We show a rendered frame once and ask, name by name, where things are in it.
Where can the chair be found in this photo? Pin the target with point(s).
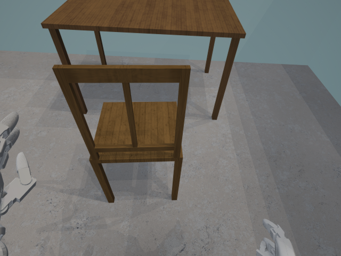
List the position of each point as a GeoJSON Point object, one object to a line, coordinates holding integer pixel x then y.
{"type": "Point", "coordinates": [129, 131]}

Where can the right robot hand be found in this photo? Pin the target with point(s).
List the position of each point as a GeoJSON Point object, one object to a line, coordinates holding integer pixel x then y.
{"type": "Point", "coordinates": [282, 245]}

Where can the left robot hand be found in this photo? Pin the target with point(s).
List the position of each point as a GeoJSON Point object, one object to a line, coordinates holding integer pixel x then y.
{"type": "Point", "coordinates": [19, 187]}

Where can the table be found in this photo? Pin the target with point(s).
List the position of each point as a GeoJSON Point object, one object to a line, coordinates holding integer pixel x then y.
{"type": "Point", "coordinates": [210, 18]}

